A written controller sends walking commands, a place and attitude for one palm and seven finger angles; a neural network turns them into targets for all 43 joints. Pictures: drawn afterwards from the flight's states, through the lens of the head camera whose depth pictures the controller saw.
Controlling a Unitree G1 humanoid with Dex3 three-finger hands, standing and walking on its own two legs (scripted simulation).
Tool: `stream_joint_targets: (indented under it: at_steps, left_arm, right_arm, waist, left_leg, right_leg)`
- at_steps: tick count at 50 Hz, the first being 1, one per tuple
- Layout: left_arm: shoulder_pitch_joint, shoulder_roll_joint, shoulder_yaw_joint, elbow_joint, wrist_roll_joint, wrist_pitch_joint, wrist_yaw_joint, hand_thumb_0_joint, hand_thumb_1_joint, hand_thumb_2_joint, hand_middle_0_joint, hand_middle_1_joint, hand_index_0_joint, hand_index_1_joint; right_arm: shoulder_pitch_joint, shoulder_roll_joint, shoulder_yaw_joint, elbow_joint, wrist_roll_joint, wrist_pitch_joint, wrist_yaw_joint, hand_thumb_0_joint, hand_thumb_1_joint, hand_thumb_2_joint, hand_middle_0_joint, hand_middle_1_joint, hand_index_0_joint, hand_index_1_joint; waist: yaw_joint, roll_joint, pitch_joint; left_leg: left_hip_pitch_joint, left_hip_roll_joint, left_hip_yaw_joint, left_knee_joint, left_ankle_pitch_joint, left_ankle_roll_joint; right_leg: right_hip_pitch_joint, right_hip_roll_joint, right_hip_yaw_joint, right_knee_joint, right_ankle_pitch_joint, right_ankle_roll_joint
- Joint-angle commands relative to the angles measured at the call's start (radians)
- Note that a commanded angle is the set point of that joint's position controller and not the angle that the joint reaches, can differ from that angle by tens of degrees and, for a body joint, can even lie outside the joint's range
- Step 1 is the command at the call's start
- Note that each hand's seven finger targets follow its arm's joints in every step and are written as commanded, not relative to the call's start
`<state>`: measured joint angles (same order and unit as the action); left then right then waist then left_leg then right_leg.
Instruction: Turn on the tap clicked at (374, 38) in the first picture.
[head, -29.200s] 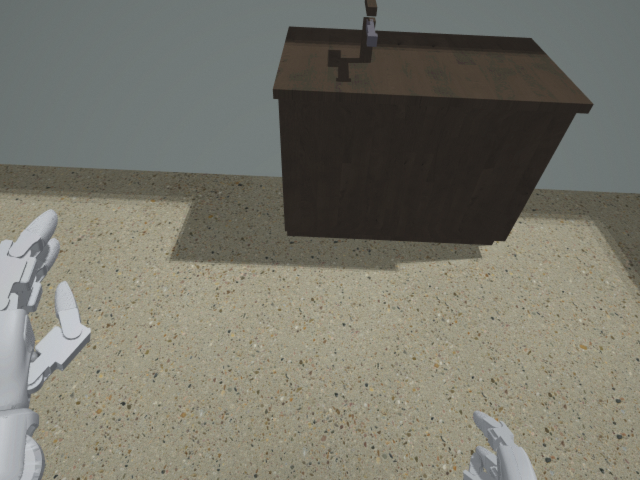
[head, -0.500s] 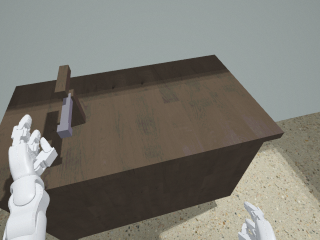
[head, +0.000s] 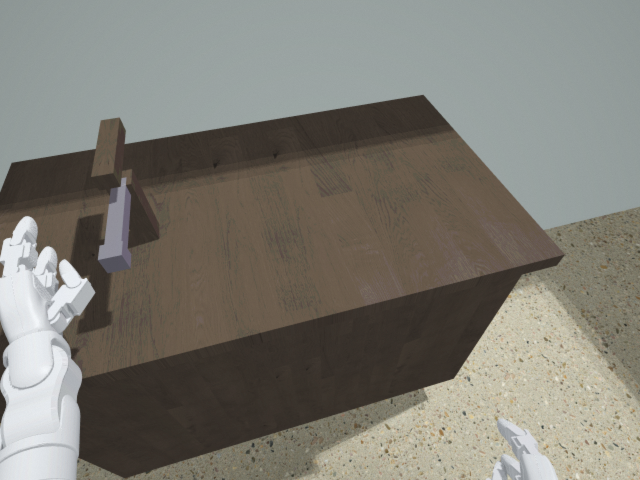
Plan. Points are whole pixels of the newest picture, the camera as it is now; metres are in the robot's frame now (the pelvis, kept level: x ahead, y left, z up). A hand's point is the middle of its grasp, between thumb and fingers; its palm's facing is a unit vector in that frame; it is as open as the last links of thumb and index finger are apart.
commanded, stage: reach beside the lever's end, fingers flat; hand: left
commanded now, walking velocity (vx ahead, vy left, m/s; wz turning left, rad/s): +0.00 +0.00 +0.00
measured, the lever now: (115, 257) +0.35 +0.29 +0.09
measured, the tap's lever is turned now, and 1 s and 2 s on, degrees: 0 1 12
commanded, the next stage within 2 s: push the lever round in 0.34 s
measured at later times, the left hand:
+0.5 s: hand (88, 289) +0.31 +0.31 +0.08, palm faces +0.54 -0.84 -0.07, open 7.8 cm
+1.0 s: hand (114, 287) +0.31 +0.28 +0.08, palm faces +0.54 -0.84 -0.07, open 7.8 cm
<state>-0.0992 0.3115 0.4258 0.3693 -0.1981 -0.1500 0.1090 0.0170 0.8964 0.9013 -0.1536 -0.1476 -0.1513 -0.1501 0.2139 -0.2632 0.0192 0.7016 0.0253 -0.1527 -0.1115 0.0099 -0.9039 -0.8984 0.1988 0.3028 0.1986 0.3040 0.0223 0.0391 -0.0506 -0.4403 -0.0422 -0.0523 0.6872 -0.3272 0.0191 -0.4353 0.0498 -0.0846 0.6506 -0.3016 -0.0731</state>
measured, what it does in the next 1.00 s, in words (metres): stands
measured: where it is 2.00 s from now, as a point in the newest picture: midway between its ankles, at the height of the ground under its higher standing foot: outside the picture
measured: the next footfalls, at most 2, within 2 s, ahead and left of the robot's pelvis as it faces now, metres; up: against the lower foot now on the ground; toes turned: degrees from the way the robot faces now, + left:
none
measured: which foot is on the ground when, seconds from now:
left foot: down 0.00-1.00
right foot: down 0.00-1.00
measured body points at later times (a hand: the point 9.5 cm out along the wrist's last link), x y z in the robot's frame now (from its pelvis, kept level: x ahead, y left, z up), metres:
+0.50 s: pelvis +0.00 +0.01 +0.00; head +0.02 +0.00 +0.45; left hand +0.27 +0.35 +0.09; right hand +0.16 -0.24 -0.10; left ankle +0.01 +0.11 -0.72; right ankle +0.02 -0.07 -0.72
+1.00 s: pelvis +0.00 +0.01 +0.00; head +0.02 +0.00 +0.45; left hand +0.28 +0.32 +0.09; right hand +0.17 -0.23 -0.10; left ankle +0.01 +0.11 -0.72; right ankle +0.02 -0.07 -0.72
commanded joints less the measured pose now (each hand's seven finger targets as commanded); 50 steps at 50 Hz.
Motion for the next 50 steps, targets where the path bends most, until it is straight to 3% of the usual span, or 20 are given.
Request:
stream_joint_targets:
  at_steps: [1,5,7,10,15,19,20,23,25,30,32,34,35,37,38,40,43,45,48,50]
  left_arm:
    - [-0.195,0.269,0.086,-0.214,0.001,-0.082,0.002,0.0,0.9,0.9,-0.15,-0.15,-0.15,-0.15]
    - [-0.156,0.293,0.122,-0.227,-0.001,-0.091,0.006,0.0,0.9,0.9,-0.15,-0.15,-0.15,-0.15]
    - [-0.144,0.298,0.133,-0.208,-0.009,-0.089,0.003,0.0,0.9,0.9,-0.15,-0.15,-0.15,-0.15]
    - [-0.197,0.312,0.132,-0.249,-0.006,-0.105,-0.004,0.0,0.9,0.9,-0.15,-0.15,-0.15,-0.15]
    - [-0.25,0.263,0.071,-0.244,-0.01,-0.122,-0.021,0.0,0.9,0.9,-0.15,-0.15,-0.15,-0.15]
    - [-0.249,0.223,0.023,-0.222,-0.012,-0.111,-0.025,0.0,0.9,0.9,-0.15,-0.15,-0.15,-0.15]
    - [-0.251,0.236,0.04,-0.236,-0.006,-0.11,-0.016,0.0,0.9,0.9,-0.15,-0.15,-0.15,-0.15]
    - [-0.213,0.236,0.048,-0.234,-0.001,-0.1,0.005,0.0,0.9,0.9,-0.15,-0.15,-0.15,-0.15]
    - [-0.193,0.266,0.084,-0.242,0.005,-0.096,0.021,0.0,0.9,0.9,-0.15,-0.15,-0.15,-0.15]
    - [-0.201,0.228,0.046,-0.289,0.022,-0.096,0.043,0.0,0.9,0.9,-0.15,-0.15,-0.15,-0.15]
    - [-0.188,0.182,0.007,-0.301,0.022,-0.097,0.047,0.0,0.9,0.9,-0.15,-0.15,-0.15,-0.15]
    - [-0.185,0.179,0.007,-0.295,0.017,-0.094,0.05,0.0,0.9,0.9,-0.15,-0.15,-0.15,-0.15]
    - [-0.183,0.184,0.014,-0.309,0.022,-0.096,0.053,0.0,0.9,0.9,-0.15,-0.15,-0.15,-0.15]
    - [-0.161,0.139,-0.028,-0.322,0.024,-0.094,0.056,0.0,0.9,0.9,-0.15,-0.15,-0.15,-0.15]
    - [-0.187,0.125,-0.051,-0.325,0.027,-0.092,0.059,0.0,0.9,0.9,-0.15,-0.15,-0.15,-0.15]
    - [-0.18,0.164,-0.009,-0.339,0.034,-0.091,0.077,0.0,0.9,0.9,-0.15,-0.15,-0.15,-0.15]
    - [-0.197,0.118,-0.059,-0.354,0.044,-0.092,0.091,0.0,0.9,0.9,-0.15,-0.15,-0.15,-0.15]
    - [-0.197,0.157,-0.022,-0.337,0.049,-0.086,0.105,0.0,0.9,0.9,-0.15,-0.15,-0.15,-0.15]
    - [-0.25,0.135,-0.047,-0.313,0.051,-0.084,0.113,0.0,0.9,0.9,-0.15,-0.15,-0.15,-0.15]
    - [-0.227,0.165,-0.013,-0.304,0.056,-0.082,0.117,0.0,0.9,0.9,-0.15,-0.15,-0.15,-0.15]
  right_arm:
    - [-0.052,-0.129,-0.046,-0.142,-0.002,-0.042,-0.003,0.0,-0.9,-0.9,0.2,0.3,0.2,0.3]
    - [-0.051,-0.128,-0.047,-0.15,-0.003,-0.036,0.004,0.0,-0.9,-0.9,0.2,0.3,0.2,0.3]
    - [-0.049,-0.131,-0.048,-0.151,-0.003,-0.03,0.004,0.0,-0.9,-0.9,0.2,0.3,0.2,0.3]
    - [-0.055,-0.13,-0.047,-0.147,-0.002,-0.029,0.001,0.0,-0.9,-0.9,0.2,0.3,0.2,0.3]
    - [-0.055,-0.134,-0.044,-0.138,-0.002,-0.042,-0.005,0.0,-0.9,-0.9,0.2,0.3,0.2,0.3]
    - [-0.055,-0.139,-0.045,-0.139,-0.001,-0.049,-0.007,0.0,-0.9,-0.9,0.2,0.3,0.2,0.3]
    - [-0.057,-0.136,-0.045,-0.137,0.0,-0.05,-0.008,0.0,-0.9,-0.9,0.2,0.3,0.2,0.3]
    - [-0.051,-0.136,-0.046,-0.147,-0.008,-0.046,-0.002,0.0,-0.9,-0.9,0.2,0.3,0.2,0.3]
    - [-0.054,-0.133,-0.046,-0.149,-0.007,-0.039,0.001,0.0,-0.9,-0.9,0.2,0.3,0.2,0.3]
    - [-0.061,-0.123,-0.043,-0.159,-0.009,-0.032,0.011,0.0,-0.9,-0.9,0.2,0.3,0.2,0.3]
    - [-0.064,-0.12,-0.045,-0.164,-0.011,-0.033,0.015,0.0,-0.9,-0.9,0.2,0.3,0.2,0.3]
    - [-0.064,-0.125,-0.047,-0.162,-0.011,-0.031,0.014,0.0,-0.9,-0.9,0.2,0.3,0.2,0.3]
    - [-0.068,-0.123,-0.046,-0.16,-0.01,-0.03,0.013,0.0,-0.9,-0.9,0.2,0.3,0.2,0.3]
    - [-0.071,-0.118,-0.047,-0.165,-0.008,-0.031,0.016,0.0,-0.9,-0.9,0.2,0.3,0.2,0.3]
    - [-0.073,-0.121,-0.046,-0.163,-0.009,-0.032,0.016,0.0,-0.9,-0.9,0.2,0.3,0.2,0.3]
    - [-0.076,-0.122,-0.048,-0.159,-0.011,-0.032,0.013,0.0,-0.9,-0.9,0.2,0.3,0.2,0.3]
    - [-0.08,-0.117,-0.047,-0.159,-0.014,-0.031,0.017,0.0,-0.9,-0.9,0.2,0.3,0.2,0.3]
    - [-0.087,-0.119,-0.044,-0.154,-0.013,-0.024,0.015,0.0,-0.9,-0.9,0.2,0.3,0.2,0.3]
    - [-0.089,-0.116,-0.042,-0.152,-0.015,-0.017,0.013,0.0,-0.9,-0.9,0.2,0.3,0.2,0.3]
    - [-0.089,-0.114,-0.042,-0.153,-0.014,-0.011,0.012,0.0,-0.9,-0.9,0.2,0.3,0.2,0.3]
  waist:
    - [0.006,0.008,-0.246]
    - [0.016,0.022,-0.223]
    - [0.013,-0.01,-0.209]
    - [-0.002,0.054,-0.215]
    - [-0.023,0.042,-0.205]
    - [-0.025,0.021,-0.202]
    - [-0.019,0.046,-0.21]
    - [-0.005,0.005,-0.236]
    - [0.008,0.026,-0.244]
    - [0.0,0.06,-0.23]
    - [-0.004,0.057,-0.23]
    - [-0.01,0.017,-0.223]
    - [-0.005,0.036,-0.219]
    - [-0.002,0.039,-0.224]
    - [-0.014,0.027,-0.214]
    - [-0.002,0.037,-0.221]
    - [-0.009,0.034,-0.229]
    - [-0.008,0.027,-0.21]
    - [-0.019,-0.011,-0.219]
    - [-0.003,0.022,-0.227]
  left_leg:
    - [0.038,0.008,-0.01,-0.089,0.188,0.017]
    - [0.024,0.011,-0.012,-0.089,0.197,0.017]
    - [0.004,0.01,-0.012,-0.089,0.178,0.018]
    - [0.018,0.01,-0.009,-0.082,0.169,0.02]
    - [0.03,0.014,-0.024,-0.084,0.124,0.019]
    - [0.035,0.013,-0.033,-0.091,0.101,0.013]
    - [0.045,0.015,-0.036,-0.092,0.112,0.011]
    - [0.044,0.013,-0.038,-0.094,0.142,0.004]
    - [0.041,0.014,-0.034,-0.091,0.163,0.003]
    - [0.054,0.019,-0.032,-0.086,0.209,-0.008]
    - [0.064,0.021,-0.033,-0.084,0.213,-0.011]
    - [0.056,0.021,-0.033,-0.083,0.201,-0.011]
    - [0.062,0.023,-0.035,-0.085,0.212,-0.013]
    - [0.07,0.024,-0.039,-0.089,0.214,-0.021]
    - [0.071,0.024,-0.042,-0.089,0.202,-0.021]
    - [0.071,0.023,-0.039,-0.089,0.2,-0.018]
    - [0.08,0.024,-0.047,-0.088,0.194,-0.027]
    - [0.058,0.021,-0.04,-0.089,0.168,-0.017]
    - [0.048,0.018,-0.036,-0.086,0.135,-0.01]
    - [0.043,0.015,-0.03,-0.087,0.144,-0.007]
  right_leg:
    - [0.168,-0.046,0.079,-0.094,0.211,0.047]
    - [0.164,-0.043,0.077,-0.092,0.217,0.045]
    - [0.16,-0.041,0.077,-0.093,0.2,0.048]
    - [0.142,-0.043,0.084,-0.094,0.185,0.046]
    - [0.094,-0.038,0.075,-0.093,0.125,0.043]
    - [0.076,-0.036,0.067,-0.094,0.098,0.042]
    - [0.077,-0.037,0.066,-0.091,0.104,0.039]
    - [0.101,-0.035,0.058,-0.082,0.128,0.04]
    - [0.118,-0.037,0.061,-0.08,0.148,0.039]
    - [0.111,-0.035,0.056,-0.07,0.177,0.035]
    - [0.103,-0.032,0.053,-0.068,0.177,0.035]
    - [0.099,-0.03,0.053,-0.073,0.171,0.036]
    - [0.098,-0.032,0.052,-0.072,0.175,0.035]
    - [0.096,-0.03,0.049,-0.068,0.163,0.033]
    - [0.082,-0.029,0.047,-0.07,0.152,0.033]
    - [0.092,-0.032,0.052,-0.073,0.154,0.033]
    - [0.081,-0.031,0.047,-0.067,0.138,0.031]
    - [0.087,-0.034,0.055,-0.077,0.129,0.033]
    - [0.087,-0.035,0.059,-0.08,0.112,0.037]
    - [0.108,-0.037,0.065,-0.083,0.126,0.035]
